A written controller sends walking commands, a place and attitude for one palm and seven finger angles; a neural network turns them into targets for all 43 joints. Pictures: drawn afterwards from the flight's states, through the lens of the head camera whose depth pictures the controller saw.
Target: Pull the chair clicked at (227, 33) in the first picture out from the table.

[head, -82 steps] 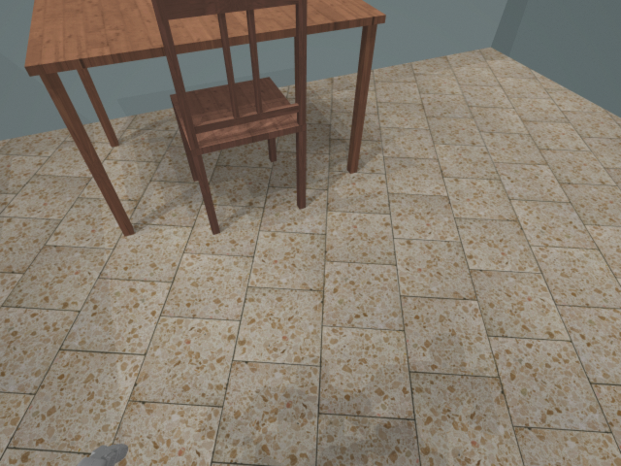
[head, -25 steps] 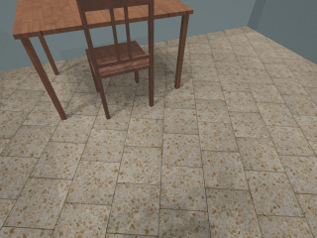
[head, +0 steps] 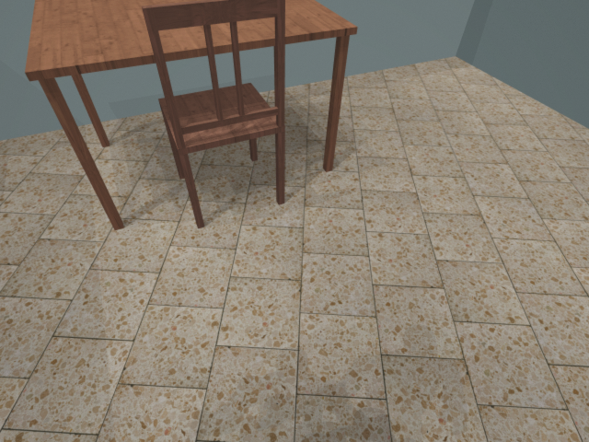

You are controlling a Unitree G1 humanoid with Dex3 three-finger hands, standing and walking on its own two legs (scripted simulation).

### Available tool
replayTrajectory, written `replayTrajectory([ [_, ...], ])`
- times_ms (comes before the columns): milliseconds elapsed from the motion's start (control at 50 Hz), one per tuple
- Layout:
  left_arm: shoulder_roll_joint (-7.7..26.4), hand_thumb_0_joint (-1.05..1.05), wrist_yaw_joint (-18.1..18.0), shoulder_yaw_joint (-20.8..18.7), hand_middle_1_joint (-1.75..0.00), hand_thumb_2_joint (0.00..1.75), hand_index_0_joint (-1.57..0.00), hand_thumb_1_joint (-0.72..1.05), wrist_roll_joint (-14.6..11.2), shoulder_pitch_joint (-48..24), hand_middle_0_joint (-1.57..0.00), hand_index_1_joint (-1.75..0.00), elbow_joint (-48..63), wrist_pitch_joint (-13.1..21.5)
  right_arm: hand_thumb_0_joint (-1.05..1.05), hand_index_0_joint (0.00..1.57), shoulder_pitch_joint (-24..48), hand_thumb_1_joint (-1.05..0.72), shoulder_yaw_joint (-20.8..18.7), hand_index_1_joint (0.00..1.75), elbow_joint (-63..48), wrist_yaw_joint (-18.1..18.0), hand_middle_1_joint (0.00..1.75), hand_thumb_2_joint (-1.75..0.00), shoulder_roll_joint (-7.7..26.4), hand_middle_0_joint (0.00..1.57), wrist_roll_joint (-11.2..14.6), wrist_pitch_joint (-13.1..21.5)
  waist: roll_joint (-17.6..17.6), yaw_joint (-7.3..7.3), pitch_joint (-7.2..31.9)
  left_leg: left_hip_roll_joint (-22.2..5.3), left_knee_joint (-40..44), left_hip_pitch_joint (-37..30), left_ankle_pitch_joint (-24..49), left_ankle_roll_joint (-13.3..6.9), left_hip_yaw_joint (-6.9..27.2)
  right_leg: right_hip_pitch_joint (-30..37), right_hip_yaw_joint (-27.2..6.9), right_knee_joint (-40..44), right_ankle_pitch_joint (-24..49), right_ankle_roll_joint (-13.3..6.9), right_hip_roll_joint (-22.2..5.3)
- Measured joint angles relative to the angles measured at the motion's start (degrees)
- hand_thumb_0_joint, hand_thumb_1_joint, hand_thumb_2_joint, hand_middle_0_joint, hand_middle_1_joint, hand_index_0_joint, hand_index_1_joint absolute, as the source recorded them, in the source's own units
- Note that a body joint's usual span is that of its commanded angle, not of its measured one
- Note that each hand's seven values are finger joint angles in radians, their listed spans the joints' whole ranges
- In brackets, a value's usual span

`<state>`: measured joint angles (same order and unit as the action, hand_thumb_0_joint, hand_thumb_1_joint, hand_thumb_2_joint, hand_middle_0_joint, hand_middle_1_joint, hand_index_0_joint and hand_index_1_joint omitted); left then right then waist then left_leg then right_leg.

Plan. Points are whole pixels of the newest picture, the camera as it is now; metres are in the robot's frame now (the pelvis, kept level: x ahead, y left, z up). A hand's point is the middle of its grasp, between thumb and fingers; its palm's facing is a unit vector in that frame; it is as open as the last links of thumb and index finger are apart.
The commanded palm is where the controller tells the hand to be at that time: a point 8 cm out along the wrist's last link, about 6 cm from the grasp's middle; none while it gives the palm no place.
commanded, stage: walk to a spot facing it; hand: left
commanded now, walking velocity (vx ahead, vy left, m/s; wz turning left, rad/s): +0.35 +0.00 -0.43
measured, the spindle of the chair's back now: (214, 75) +1.23 +0.37 -0.08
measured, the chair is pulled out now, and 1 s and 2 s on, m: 0.00 0.00 0.00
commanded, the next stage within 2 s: turn to face it in 1.48 s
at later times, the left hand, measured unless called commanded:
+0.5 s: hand out of the picture +0.07 +0.14 -0.17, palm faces -0.08 -0.98 -0.16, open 7.3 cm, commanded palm none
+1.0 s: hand (232, 270) +0.49 +0.17 -0.17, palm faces -0.26 -0.95 -0.16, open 7.4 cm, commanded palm none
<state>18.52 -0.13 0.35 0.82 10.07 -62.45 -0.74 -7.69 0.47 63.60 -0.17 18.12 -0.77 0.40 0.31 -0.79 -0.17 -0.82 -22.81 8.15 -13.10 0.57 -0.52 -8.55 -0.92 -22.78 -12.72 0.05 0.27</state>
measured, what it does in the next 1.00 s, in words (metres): walks ahead, turning right: left foot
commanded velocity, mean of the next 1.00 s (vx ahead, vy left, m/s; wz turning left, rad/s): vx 0.36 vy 0.00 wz -0.31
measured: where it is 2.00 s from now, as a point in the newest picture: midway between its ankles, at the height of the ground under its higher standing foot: (347, 322)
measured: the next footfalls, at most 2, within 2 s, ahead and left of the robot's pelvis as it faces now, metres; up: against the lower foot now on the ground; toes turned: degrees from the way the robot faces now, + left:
left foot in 0.68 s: +0.40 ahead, +0.06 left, +0.00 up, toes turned -5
right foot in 1.36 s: +0.59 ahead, -0.19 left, +0.00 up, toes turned -37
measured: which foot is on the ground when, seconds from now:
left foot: down 0.00-0.28, up 0.30-0.66, down 0.68-1.00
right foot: down 0.00-0.68, up 0.70-1.00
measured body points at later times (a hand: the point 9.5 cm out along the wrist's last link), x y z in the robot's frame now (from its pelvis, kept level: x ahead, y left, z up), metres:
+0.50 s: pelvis +0.14 -0.02 -0.01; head +0.16 -0.02 +0.44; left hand +0.08 +0.19 -0.16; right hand +0.15 -0.27 -0.16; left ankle +0.19 +0.09 -0.67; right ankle +0.01 -0.11 -0.74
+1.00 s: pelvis +0.37 +0.02 +0.00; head +0.37 +0.04 +0.45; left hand +0.51 +0.22 -0.16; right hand +0.28 -0.21 -0.14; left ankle +0.36 +0.06 -0.74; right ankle +0.37 -0.15 -0.65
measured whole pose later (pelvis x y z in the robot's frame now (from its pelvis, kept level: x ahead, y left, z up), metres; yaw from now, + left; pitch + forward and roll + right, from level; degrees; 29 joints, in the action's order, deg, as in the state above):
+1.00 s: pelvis +0.37 +0.02 +0.00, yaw -20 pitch -1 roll -1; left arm 11.5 0.9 -5.1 2.2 12.5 -57.0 -0.7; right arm -20.8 -2.8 61.7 -1.5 9.2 -0.7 5.5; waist 2.9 -0.4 0.4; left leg 0.5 -21.0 6.3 -15.0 -5.3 -15.7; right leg -37.5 0.2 -67.1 -6.8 0.0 -5.2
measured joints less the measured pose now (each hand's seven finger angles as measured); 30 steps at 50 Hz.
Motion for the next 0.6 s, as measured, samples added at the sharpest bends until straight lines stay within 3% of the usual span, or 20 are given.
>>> replayTrajectory([
  [180, -4.36, 0.0, 1.79, -1.21, -0.3, 0.9, -0.2, 0.9, 0.47, 8.96, -0.2, -0.3, 0.74, -0.63, 0.0, 0.2, -7.43, -0.9, -0.78, 0.3, -1.03, 0.35, 0.3, -0.9, -4.56, 0.2, -0.36, 0.38, 0.53, -0.32, 1.61, -1.45, -8.67, 1.29, -8.1, -0.04, -3.57, -3.88, -2.98, -10.92, -7.9, -1.72, 1.39],
  [280, -7.36, 0.0, 2.2, -1.75, -0.3, 0.9, -0.2, 0.91, 0.57, 11.51, -0.2, -0.3, 0.35, -0.03, 0.0, 0.2, -11.67, -0.9, -1.75, 0.3, -0.51, 0.1, 0.3, -0.9, -5.69, 0.2, -0.22, 1.26, -1.29, 0.39, 0.29, -3.9, -12.19, -0.59, -13.43, 1.22, -5.6, -5.14, 2.18, -14.89, -10.29, -1.95, 1.19],
  [320, -8.13, 0.0, 1.8, -2.0, -0.3, 0.9, -0.2, 0.9, 0.56, 11.61, -0.2, -0.3, 0.83, 1.79, 0.0, 0.2, -13.07, -0.9, -1.88, 0.3, 0.61, 0.06, 0.3, -0.9, -6.15, 0.2, -0.07, 0.63, -2.21, 0.58, 0.15, -5.0, -22.57, 3.97, -14.79, 0.39, -4.61, -3.94, 3.59, -14.45, -11.7, -2.59, 1.95],
  [360, -8.65, 0.0, 0.78, -2.12, -0.3, 0.9, -0.2, 0.9, 0.34, 12.7, -0.2, -0.3, 1.34, 3.67, 0.0, 0.2, -12.92, -0.9, -1.75, 0.3, 1.76, 0.28, 0.3, -0.9, -6.82, 0.2, -0.22, -0.12, -1.33, -0.78, 0.04, -4.04, -34.49, 9.45, -15.12, -0.02, -3.81, -1.73, 3.0, -12.04, -12.01, -2.94, 2.04],
  [420, -9.84, 0.0, -0.21, -1.84, -0.3, 0.9, -0.2, 0.91, 0.48, 15.33, -0.2, -0.3, 0.86, 4.5, 0.01, 0.2, -10.37, -0.9, -2.17, 0.3, 1.1, 0.56, 0.3, -0.9, -7.18, 0.2, -0.4, -0.18, -0.33, -1.97, -0.27, -3.8, -42.35, 16.93, -12.1, 0.2, -4.41, 2.41, 0.81, -6.16, -10.24, -3.12, 2.19],
  [520, -12.03, 0.0, -0.59, -1.03, -0.3, 0.9, -0.2, 0.9, 0.73, 18.98, -0.2, -0.3, -2.11, 4.11, 0.01, 0.2, -3.76, -0.9, -3.04, 0.3, -3.59, 1.33, 0.3, -0.9, -7.48, 0.19, -0.13, 0.4, -0.58, -1.04, -0.72, -4.88, -37.7, 26.41, -3.1, 1.12, -4.92, 8.8, -1.84, 2.44, -8.53, -2.23, 2.17],
  [600, -12.19, 0.0, -0.93, -1.26, -0.3, 0.9, -0.21, 0.9, 0.78, 19.59, -0.2, -0.3, -3.45, 3.92, 0.0, 0.2, 0.72, -0.91, -2.93, 0.3, -6.63, 2.0, 0.3, -0.9, -8.59, 0.19, 0.39, 1.33, -0.27, -1.26, -1.91, -4.77, -25.71, 27.11, 1.71, 0.26, -5.65, 13.29, -3.07, 5.81, -9.85, -1.07, 1.96],
])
